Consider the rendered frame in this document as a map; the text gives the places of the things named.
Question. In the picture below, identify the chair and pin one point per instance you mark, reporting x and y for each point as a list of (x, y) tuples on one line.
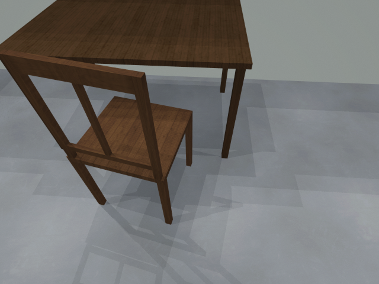
[(131, 137)]

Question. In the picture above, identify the table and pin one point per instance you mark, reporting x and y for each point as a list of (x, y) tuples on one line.
[(180, 33)]

